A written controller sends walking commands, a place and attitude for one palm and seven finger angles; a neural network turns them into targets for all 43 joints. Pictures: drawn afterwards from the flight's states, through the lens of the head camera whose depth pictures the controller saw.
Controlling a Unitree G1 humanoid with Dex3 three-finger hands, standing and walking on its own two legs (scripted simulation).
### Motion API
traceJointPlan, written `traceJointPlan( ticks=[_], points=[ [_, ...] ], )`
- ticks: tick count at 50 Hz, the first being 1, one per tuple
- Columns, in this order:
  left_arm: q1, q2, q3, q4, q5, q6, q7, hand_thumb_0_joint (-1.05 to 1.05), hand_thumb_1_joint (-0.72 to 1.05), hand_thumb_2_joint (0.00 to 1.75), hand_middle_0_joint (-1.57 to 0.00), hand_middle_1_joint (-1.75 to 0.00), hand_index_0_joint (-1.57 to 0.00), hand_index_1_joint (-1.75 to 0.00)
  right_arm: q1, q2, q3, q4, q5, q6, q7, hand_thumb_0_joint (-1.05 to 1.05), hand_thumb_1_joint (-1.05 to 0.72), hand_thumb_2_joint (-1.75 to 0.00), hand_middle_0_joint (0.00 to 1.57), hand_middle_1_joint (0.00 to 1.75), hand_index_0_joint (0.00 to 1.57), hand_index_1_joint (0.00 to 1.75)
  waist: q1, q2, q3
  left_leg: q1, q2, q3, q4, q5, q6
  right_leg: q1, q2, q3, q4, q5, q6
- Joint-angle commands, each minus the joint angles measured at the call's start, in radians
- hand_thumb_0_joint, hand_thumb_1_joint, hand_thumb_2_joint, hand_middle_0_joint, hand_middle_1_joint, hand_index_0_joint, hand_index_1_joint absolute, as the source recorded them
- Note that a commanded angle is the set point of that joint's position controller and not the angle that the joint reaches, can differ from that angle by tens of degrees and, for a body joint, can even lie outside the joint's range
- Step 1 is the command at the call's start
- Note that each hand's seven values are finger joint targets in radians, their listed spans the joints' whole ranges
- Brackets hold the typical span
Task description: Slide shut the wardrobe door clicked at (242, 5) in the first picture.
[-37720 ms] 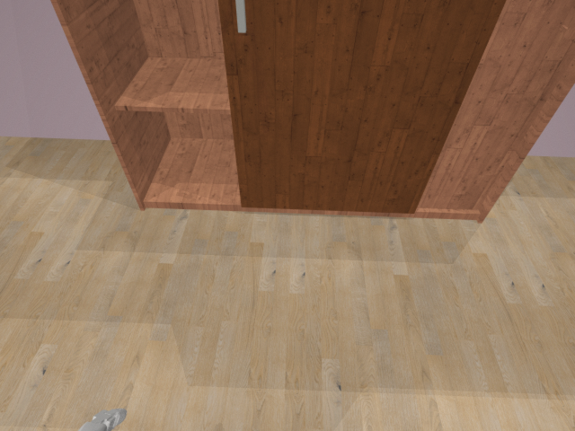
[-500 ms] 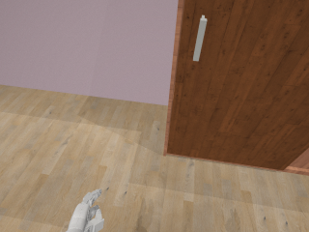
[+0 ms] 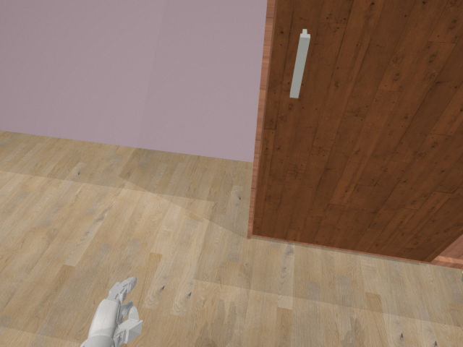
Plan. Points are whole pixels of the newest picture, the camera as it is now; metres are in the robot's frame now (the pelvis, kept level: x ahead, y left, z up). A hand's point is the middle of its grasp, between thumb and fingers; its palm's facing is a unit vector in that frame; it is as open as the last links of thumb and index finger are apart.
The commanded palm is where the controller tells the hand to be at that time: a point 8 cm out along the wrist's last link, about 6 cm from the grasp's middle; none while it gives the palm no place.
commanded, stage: let the arm hang, fingers relaxed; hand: right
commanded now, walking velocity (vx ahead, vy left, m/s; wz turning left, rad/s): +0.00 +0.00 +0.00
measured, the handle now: (299, 64) +0.72 -0.13 +0.16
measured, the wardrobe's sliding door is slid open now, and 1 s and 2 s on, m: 0.00 0.00 0.00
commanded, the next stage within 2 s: look to check the result in 1.12 s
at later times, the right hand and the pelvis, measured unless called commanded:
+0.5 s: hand out of the picture -0.05 -0.21 -0.18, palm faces +0.01 +0.98 -0.20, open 7.2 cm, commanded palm none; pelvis -0.02 -0.01 +0.00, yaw -2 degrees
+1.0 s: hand out of the picture +0.08 -0.25 -0.15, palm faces -0.01 +0.95 -0.32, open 7.4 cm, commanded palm none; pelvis +0.00 -0.02 +0.01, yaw -1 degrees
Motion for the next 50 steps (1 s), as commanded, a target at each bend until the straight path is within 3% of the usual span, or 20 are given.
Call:
traceJointPlan(
  ticks=[1, 2, 3, 4, 6, 8, 9, 11, 16, 21, 23, 24, 28, 32, 40, 47, 50],
  points=[
    [-0.147, 0.324, 0.095, 0.090, 0.016, -0.100, -0.088, 0.00, 0.90, 0.90, -0.20, -0.30, -0.20, -0.30, -0.121, -0.039, 0.284, 0.574, -0.079, 0.058, 0.121, 0.00, -0.90, -0.90, 0.20, 0.30, 0.20, 0.30, 0.044, -0.024, -0.003, -0.114, 0.164, -0.062, 0.064, 0.284, 0.005, 0.005, -0.115, 0.140, 0.054, 0.292, 0.001],
    [-0.081, 0.292, 0.098, 0.076, 0.006, -0.030, -0.094, 0.00, 0.90, 0.90, -0.20, -0.30, -0.20, -0.30, -0.149, -0.054, 0.261, 0.607, -0.066, 0.113, 0.149, 0.00, -0.90, -0.90, 0.20, 0.30, 0.20, 0.30, 0.036, -0.028, -0.071, -0.120, 0.159, -0.105, 0.039, 0.184, 0.011, 0.030, -0.119, 0.131, 0.022, 0.224, 0.005],
    [-0.078, 0.275, 0.089, 0.058, 0.010, -0.006, -0.092, 0.00, 0.90, 0.90, -0.20, -0.30, -0.20, -0.30, -0.160, -0.041, 0.266, 0.609, -0.066, 0.128, 0.157, 0.00, -0.90, -0.90, 0.20, 0.30, 0.20, 0.30, 0.033, -0.042, -0.036, -0.157, 0.146, -0.086, 0.039, 0.068, 0.006, 0.008, -0.125, 0.142, 0.004, 0.131, 0.001],
    [-0.070, 0.265, 0.084, 0.073, 0.021, 0.006, -0.094, 0.00, 0.90, 0.90, -0.20, -0.30, -0.20, -0.30, -0.191, -0.028, 0.272, 0.659, -0.073, 0.119, 0.159, 0.00, -0.90, -0.90, 0.20, 0.30, 0.20, 0.30, 0.027, -0.004, -0.053, -0.150, 0.122, -0.067, 0.070, 0.022, 0.010, -0.025, -0.131, 0.167, -0.005, 0.130, -0.016],
    [-0.087, 0.269, 0.065, 0.073, 0.031, 0.034, -0.095, 0.00, 0.90, 0.90, -0.20, -0.30, -0.20, -0.30, -0.237, -0.043, 0.291, 0.762, -0.073, 0.119, 0.163, 0.00, -0.90, -0.90, 0.20, 0.30, 0.20, 0.30, 0.018, 0.076, -0.010, -0.129, 0.109, -0.062, 0.071, -0.078, 0.015, -0.082, -0.127, 0.213, -0.064, 0.012, -0.033],
    [-0.087, 0.277, 0.058, 0.091, 0.041, 0.052, -0.095, 0.00, 0.90, 0.90, -0.20, -0.30, -0.20, -0.30, -0.282, -0.067, 0.306, 0.875, -0.078, 0.117, 0.160, 0.00, -0.90, -0.90, 0.20, 0.30, 0.20, 0.30, 0.013, 0.171, -0.003, -0.100, 0.132, -0.096, 0.017, -0.072, 0.026, -0.081, -0.099, 0.213, -0.079, -0.025, -0.028],
    [-0.079, 0.269, 0.056, 0.105, 0.045, 0.063, -0.095, 0.00, 0.90, 0.90, -0.20, -0.30, -0.20, -0.30, -0.304, -0.071, 0.315, 0.939, -0.079, 0.118, 0.156, 0.00, -0.90, -0.90, 0.20, 0.30, 0.20, 0.30, 0.018, 0.184, 0.005, -0.110, 0.145, -0.113, -0.004, -0.094, 0.036, -0.067, -0.083, 0.210, -0.075, -0.032, -0.025],
    [-0.063, 0.243, 0.045, 0.142, 0.050, 0.080, -0.095, 0.00, 0.90, 0.90, -0.20, -0.30, -0.20, -0.30, -0.327, -0.060, 0.337, 1.043, -0.076, 0.126, 0.151, 0.00, -0.90, -0.90, 0.20, 0.30, 0.20, 0.30, 0.024, 0.147, 0.021, -0.127, 0.159, -0.139, -0.042, -0.128, 0.041, -0.032, -0.064, 0.195, -0.091, -0.052, -0.019],
    [-0.046, 0.217, 0.035, 0.237, 0.048, 0.091, -0.089, 0.00, 0.90, 0.90, -0.20, -0.30, -0.20, -0.30, -0.300, -0.048, 0.356, 1.257, -0.071, 0.125, 0.147, 0.00, -0.90, -0.90, 0.20, 0.30, 0.20, 0.30, 0.015, -0.106, 0.021, -0.058, 0.132, -0.124, -0.070, -0.128, 0.028, -0.017, -0.068, 0.208, -0.207, -0.146, -0.009],
    [-0.006, 0.226, 0.051, 0.316, 0.042, 0.084, -0.073, 0.00, 0.90, 0.90, -0.20, -0.30, -0.20, -0.30, -0.263, -0.042, 0.348, 1.406, -0.068, 0.114, 0.149, 0.00, -0.90, -0.90, 0.20, 0.30, 0.20, 0.30, 0.007, -0.168, -0.033, 0.031, 0.125, -0.093, -0.087, -0.028, 0.037, 0.027, -0.088, 0.220, -0.245, -0.138, -0.014],
    [0.006, 0.233, 0.056, 0.343, 0.039, 0.081, -0.068, 0.00, 0.90, 0.90, -0.20, -0.30, -0.20, -0.30, -0.267, -0.046, 0.346, 1.446, -0.067, 0.111, 0.150, 0.00, -0.90, -0.90, 0.20, 0.30, 0.20, 0.30, 0.009, -0.132, -0.032, 0.034, 0.127, -0.090, -0.100, -0.007, 0.040, 0.048, -0.093, 0.222, -0.248, -0.116, -0.016],
    [0.012, 0.243, 0.060, 0.350, 0.037, 0.082, -0.066, 0.00, 0.90, 0.90, -0.20, -0.30, -0.20, -0.30, -0.276, -0.050, 0.347, 1.459, -0.067, 0.109, 0.150, 0.00, -0.90, -0.90, 0.20, 0.30, 0.20, 0.30, 0.011, -0.082, -0.019, 0.030, 0.125, -0.093, -0.114, -0.005, 0.041, 0.056, -0.097, 0.226, -0.242, -0.099, -0.017],
    [0.016, 0.256, 0.065, 0.397, 0.035, 0.083, -0.062, 0.00, 0.90, 0.90, -0.20, -0.30, -0.20, -0.30, -0.301, -0.055, 0.350, 1.515, -0.068, 0.110, 0.150, 0.00, -0.90, -0.90, 0.20, 0.30, 0.20, 0.30, 0.017, -0.014, 0.051, -0.013, 0.131, -0.093, -0.146, -0.051, 0.040, 0.063, -0.103, 0.233, -0.276, -0.135, -0.017],
    [0.006, 0.263, 0.064, 0.428, 0.036, 0.082, -0.064, 0.00, 0.90, 0.90, -0.20, -0.30, -0.20, -0.30, -0.320, -0.067, 0.353, 1.548, -0.068, 0.107, 0.149, 0.00, -0.90, -0.90, 0.20, 0.30, 0.20, 0.30, 0.018, 0.045, 0.059, -0.021, 0.140, -0.103, -0.170, -0.051, 0.038, 0.095, -0.101, 0.218, -0.278, -0.092, -0.017],
    [-0.060, 0.274, 0.057, 0.458, 0.036, 0.074, -0.074, 0.00, 0.90, 0.90, -0.20, -0.30, -0.20, -0.30, -0.376, -0.102, 0.357, 1.562, -0.069, 0.098, 0.146, 0.00, -0.90, -0.90, 0.20, 0.30, 0.20, 0.30, 0.016, 0.051, 0.026, 0.014, 0.156, -0.110, -0.185, 0.043, 0.026, 0.151, -0.099, 0.196, -0.275, 0.054, -0.015],
    [-0.106, 0.290, 0.050, 0.465, 0.037, 0.067, -0.076, 0.00, 0.90, 0.90, -0.20, -0.30, -0.20, -0.30, -0.425, -0.121, 0.356, 1.555, -0.068, 0.095, 0.147, 0.00, -0.90, -0.90, 0.20, 0.30, 0.20, 0.30, 0.016, 0.004, 0.029, 0.043, 0.161, -0.109, -0.194, 0.092, 0.018, 0.176, -0.101, 0.191, -0.294, 0.131, -0.006],
    [-0.120, 0.297, 0.050, 0.463, 0.036, 0.064, -0.077, 0.00, 0.90, 0.90, -0.20, -0.30, -0.20, -0.30, -0.441, -0.127, 0.355, 1.550, -0.068, 0.092, 0.146, 0.00, -0.90, -0.90, 0.20, 0.30, 0.20, 0.30, 0.016, 0.015, 0.018, 0.059, 0.165, -0.109, -0.199, 0.125, 0.017, 0.191, -0.101, 0.187, -0.289, 0.180, -0.003]
  ],
)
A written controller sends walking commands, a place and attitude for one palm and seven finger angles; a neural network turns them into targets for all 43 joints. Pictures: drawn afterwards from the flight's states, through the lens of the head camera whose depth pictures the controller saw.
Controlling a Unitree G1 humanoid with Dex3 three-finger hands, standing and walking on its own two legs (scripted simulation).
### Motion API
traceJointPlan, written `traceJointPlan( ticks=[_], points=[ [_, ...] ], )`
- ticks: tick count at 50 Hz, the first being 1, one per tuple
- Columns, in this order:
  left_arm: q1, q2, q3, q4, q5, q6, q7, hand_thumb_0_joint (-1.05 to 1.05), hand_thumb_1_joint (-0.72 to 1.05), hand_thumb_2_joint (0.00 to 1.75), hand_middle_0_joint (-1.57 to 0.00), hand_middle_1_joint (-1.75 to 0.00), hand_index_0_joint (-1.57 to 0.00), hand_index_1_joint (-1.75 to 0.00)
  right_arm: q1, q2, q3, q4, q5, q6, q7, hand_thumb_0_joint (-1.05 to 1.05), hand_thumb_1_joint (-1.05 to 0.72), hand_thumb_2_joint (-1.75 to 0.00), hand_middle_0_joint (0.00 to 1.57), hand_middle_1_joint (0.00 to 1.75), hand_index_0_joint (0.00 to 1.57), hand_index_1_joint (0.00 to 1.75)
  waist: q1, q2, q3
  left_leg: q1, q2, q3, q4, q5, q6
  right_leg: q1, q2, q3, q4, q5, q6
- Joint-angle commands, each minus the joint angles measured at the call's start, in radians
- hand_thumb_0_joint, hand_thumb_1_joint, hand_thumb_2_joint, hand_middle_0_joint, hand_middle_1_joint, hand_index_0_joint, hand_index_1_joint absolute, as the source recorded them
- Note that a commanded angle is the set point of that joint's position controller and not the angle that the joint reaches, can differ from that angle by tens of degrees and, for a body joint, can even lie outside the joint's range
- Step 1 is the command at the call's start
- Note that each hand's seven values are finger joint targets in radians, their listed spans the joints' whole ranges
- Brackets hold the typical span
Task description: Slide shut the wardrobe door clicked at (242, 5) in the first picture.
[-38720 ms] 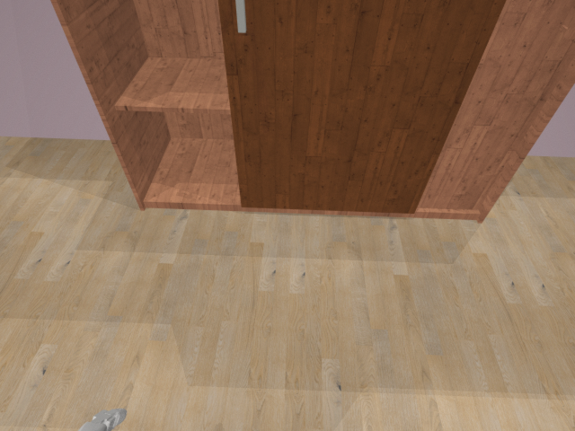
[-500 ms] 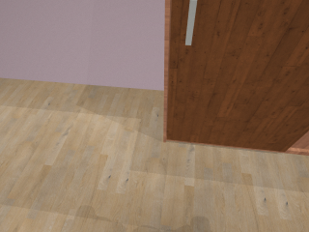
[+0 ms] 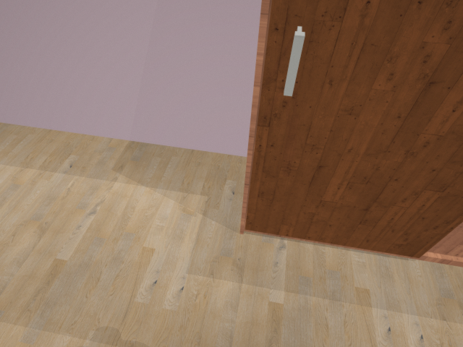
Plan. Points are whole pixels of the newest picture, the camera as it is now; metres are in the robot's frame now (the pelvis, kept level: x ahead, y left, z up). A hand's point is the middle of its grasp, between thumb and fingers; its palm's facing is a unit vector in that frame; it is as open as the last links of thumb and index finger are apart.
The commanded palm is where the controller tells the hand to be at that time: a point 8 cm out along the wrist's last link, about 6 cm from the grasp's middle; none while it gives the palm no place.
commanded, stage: let the arm hang, fingers relaxed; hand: right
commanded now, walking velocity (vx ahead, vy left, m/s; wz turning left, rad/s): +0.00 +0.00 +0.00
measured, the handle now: (293, 62) +0.72 -0.10 +0.15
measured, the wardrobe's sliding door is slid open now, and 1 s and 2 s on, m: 0.00 0.00 0.00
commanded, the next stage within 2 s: look to check the result in 0.12 s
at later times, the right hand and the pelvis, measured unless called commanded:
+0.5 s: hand out of the picture +0.09 -0.24 -0.16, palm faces -0.04 +0.94 -0.35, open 7.4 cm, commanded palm none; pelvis +0.03 +0.01 +0.00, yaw +0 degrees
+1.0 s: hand out of the picture +0.11 -0.22 -0.16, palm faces -0.04 +0.94 -0.34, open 7.4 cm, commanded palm none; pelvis +0.04 +0.03 +0.00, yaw +1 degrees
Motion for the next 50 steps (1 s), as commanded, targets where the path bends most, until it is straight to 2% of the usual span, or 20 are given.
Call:
traceJointPlan(
  ticks=[1, 4, 7, 8, 9, 11, 14, 23, 26, 30, 33, 34, 36, 39, 42, 44, 45, 50],
  points=[
    [-0.017, 0.197, 0.036, -0.039, -0.002, -0.019, 0.012, 0.00, 0.90, 0.90, -0.20, -0.30, -0.20, -0.30, 0.003, -0.208, -0.038, -0.038, 0.001, -0.015, -0.011, 0.00, -0.90, -0.90, 0.20, 0.30, 0.20, 0.30, 0.001, 0.006, -0.046, -0.022, 0.117, -0.111, -0.069, 0.077, 0.042, 0.076, -0.169, 0.188, -0.076, 0.095, 0.025],
    [-0.025, 0.208, 0.037, -0.043, -0.004, -0.021, 0.013, 0.00, 0.90, 0.90, -0.20, -0.30, -0.20, -0.30, -0.004, -0.216, -0.040, -0.043, 0.001, -0.019, -0.012, 0.00, -0.90, -0.90, 0.20, 0.30, 0.20, 0.30, 0.002, 0.011, -0.057, -0.008, 0.118, -0.113, -0.075, 0.119, 0.044, 0.095, -0.170, 0.186, -0.064, 0.145, 0.026],
    [-0.024, 0.211, 0.035, -0.039, -0.003, -0.024, 0.015, 0.00, 0.90, 0.90, -0.20, -0.30, -0.20, -0.30, -0.013, -0.215, -0.042, -0.044, 0.003, -0.020, -0.012, 0.00, -0.90, -0.90, 0.20, 0.30, 0.20, 0.30, 0.005, -0.011, -0.083, 0.021, 0.124, -0.111, -0.072, 0.159, 0.046, 0.112, -0.171, 0.180, -0.062, 0.186, 0.029],
    [-0.028, 0.211, 0.034, -0.038, -0.004, -0.023, 0.017, 0.00, 0.90, 0.90, -0.20, -0.30, -0.20, -0.30, -0.018, -0.216, -0.043, -0.043, 0.004, -0.018, -0.013, 0.00, -0.90, -0.90, 0.20, 0.30, 0.20, 0.30, 0.005, -0.011, -0.069, 0.019, 0.122, -0.112, -0.075, 0.158, 0.046, 0.109, -0.171, 0.180, -0.065, 0.186, 0.031],
    [-0.026, 0.216, 0.036, -0.041, -0.005, -0.023, 0.017, 0.00, 0.90, 0.90, -0.20, -0.30, -0.20, -0.30, -0.009, -0.219, -0.044, -0.042, 0.003, -0.020, -0.013, 0.00, -0.90, -0.90, 0.20, 0.30, 0.20, 0.30, 0.004, 0.003, -0.087, 0.026, 0.123, -0.110, -0.077, 0.172, 0.046, 0.122, -0.173, 0.181, -0.056, 0.199, 0.029],
    [-0.024, 0.216, 0.034, -0.037, -0.005, -0.023, 0.018, 0.00, 0.90, 0.90, -0.20, -0.30, -0.20, -0.30, -0.017, -0.216, -0.043, -0.042, 0.004, -0.018, -0.013, 0.00, -0.90, -0.90, 0.20, 0.30, 0.20, 0.30, 0.006, -0.014, -0.080, 0.032, 0.124, -0.111, -0.077, 0.178, 0.047, 0.121, -0.172, 0.178, -0.060, 0.206, 0.031],
    [-0.023, 0.223, 0.035, -0.040, -0.006, -0.022, 0.020, 0.00, 0.90, 0.90, -0.20, -0.30, -0.20, -0.30, -0.011, -0.223, -0.044, -0.038, 0.004, -0.020, -0.014, 0.00, -0.90, -0.90, 0.20, 0.30, 0.20, 0.30, 0.006, 0.007, -0.096, 0.040, 0.125, -0.110, -0.079, 0.211, 0.048, 0.139, -0.175, 0.175, -0.049, 0.227, 0.030],
    [-0.028, 0.230, 0.034, -0.033, -0.007, -0.018, 0.021, 0.00, 0.90, 0.90, -0.20, -0.30, -0.20, -0.30, -0.017, -0.230, -0.040, -0.032, 0.006, -0.015, -0.015, 0.00, -0.90, -0.90, 0.20, 0.30, 0.20, 0.30, 0.007, 0.012, -0.069, 0.037, 0.128, -0.111, -0.090, 0.209, 0.048, 0.147, -0.176, 0.170, -0.059, 0.214, 0.032],
    [-0.027, 0.229, 0.035, -0.032, -0.007, -0.017, 0.021, 0.00, 0.90, 0.90, -0.20, -0.30, -0.20, -0.30, -0.021, -0.234, -0.042, -0.032, 0.005, -0.017, -0.016, 0.00, -0.90, -0.90, 0.20, 0.30, 0.20, 0.30, 0.009, 0.034, -0.075, 0.043, 0.128, -0.109, -0.088, 0.239, 0.048, 0.154, -0.179, 0.166, -0.057, 0.226, 0.033],
    [-0.034, 0.229, 0.035, -0.032, -0.007, -0.016, 0.020, 0.00, 0.90, 0.90, -0.20, -0.30, -0.20, -0.30, -0.023, -0.235, -0.040, -0.031, 0.005, -0.017, -0.017, 0.00, -0.90, -0.90, 0.20, 0.30, 0.20, 0.30, 0.008, 0.021, -0.061, 0.038, 0.128, -0.115, -0.093, 0.228, 0.048, 0.150, -0.178, 0.165, -0.062, 0.214, 0.034],
    [-0.034, 0.232, 0.034, -0.034, -0.007, -0.018, 0.020, 0.00, 0.90, 0.90, -0.20, -0.30, -0.20, -0.30, -0.018, -0.237, -0.040, -0.033, 0.005, -0.019, -0.016, 0.00, -0.90, -0.90, 0.20, 0.30, 0.20, 0.30, 0.007, 0.022, -0.081, 0.050, 0.130, -0.116, -0.089, 0.256, 0.050, 0.164, -0.179, 0.162, -0.058, 0.233, 0.034],
    [-0.032, 0.231, 0.034, -0.036, -0.008, -0.017, 0.020, 0.00, 0.90, 0.90, -0.20, -0.30, -0.20, -0.30, -0.016, -0.239, -0.042, -0.034, 0.004, -0.021, -0.018, 0.00, -0.90, -0.90, 0.20, 0.30, 0.20, 0.30, 0.007, 0.040, -0.091, 0.057, 0.127, -0.115, -0.087, 0.275, 0.050, 0.167, -0.179, 0.164, -0.052, 0.245, 0.034],
    [-0.039, 0.231, 0.034, -0.034, -0.007, -0.017, 0.021, 0.00, 0.90, 0.90, -0.20, -0.30, -0.20, -0.30, -0.022, -0.236, -0.041, -0.034, 0.005, -0.018, -0.018, 0.00, -0.90, -0.90, 0.20, 0.30, 0.20, 0.30, 0.007, 0.023, -0.071, 0.048, 0.129, -0.116, -0.088, 0.263, 0.049, 0.164, -0.178, 0.162, -0.060, 0.237, 0.035],
    [-0.035, 0.230, 0.034, -0.037, -0.007, -0.018, 0.021, 0.00, 0.90, 0.90, -0.20, -0.30, -0.20, -0.30, -0.013, -0.239, -0.044, -0.036, 0.004, -0.022, -0.019, 0.00, -0.90, -0.90, 0.20, 0.30, 0.20, 0.30, 0.006, 0.035, -0.087, 0.060, 0.130, -0.116, -0.087, 0.305, 0.050, 0.172, -0.179, 0.160, -0.048, 0.260, 0.035],
    [-0.035, 0.229, 0.032, -0.035, -0.007, -0.018, 0.022, 0.00, 0.90, 0.90, -0.20, -0.30, -0.20, -0.30, -0.021, -0.239, -0.043, -0.039, 0.006, -0.021, -0.019, 0.00, -0.90, -0.90, 0.20, 0.30, 0.20, 0.30, 0.007, 0.021, -0.071, 0.061, 0.131, -0.117, -0.089, 0.308, 0.051, 0.163, -0.179, 0.156, -0.055, 0.250, 0.039],
    [-0.034, 0.229, 0.033, -0.037, -0.007, -0.017, 0.022, 0.00, 0.90, 0.90, -0.20, -0.30, -0.20, -0.30, -0.012, -0.240, -0.044, -0.040, 0.004, -0.023, -0.020, 0.00, -0.90, -0.90, 0.20, 0.30, 0.20, 0.30, 0.006, 0.018, -0.087, 0.069, 0.131, -0.121, -0.087, 0.328, 0.052, 0.173, -0.178, 0.154, -0.046, 0.261, 0.039],
    [-0.035, 0.227, 0.033, -0.037, -0.007, -0.017, 0.022, 0.00, 0.90, 0.90, -0.20, -0.30, -0.20, -0.30, -0.020, -0.239, -0.044, -0.039, 0.005, -0.021, -0.020, 0.00, -0.90, -0.90, 0.20, 0.30, 0.20, 0.30, 0.008, 0.010, -0.070, 0.064, 0.133, -0.120, -0.090, 0.322, 0.052, 0.165, -0.179, 0.151, -0.053, 0.251, 0.040],
    [-0.034, 0.228, 0.032, -0.035, -0.007, -0.016, 0.022, 0.00, 0.90, 0.90, -0.20, -0.30, -0.20, -0.30, -0.021, -0.240, -0.043, -0.039, 0.006, -0.021, -0.019, 0.00, -0.90, -0.90, 0.20, 0.30, 0.20, 0.30, 0.008, 0.022, -0.065, 0.060, 0.130, -0.127, -0.097, 0.308, 0.051, 0.165, -0.180, 0.150, -0.057, 0.221, 0.042]
  ],
)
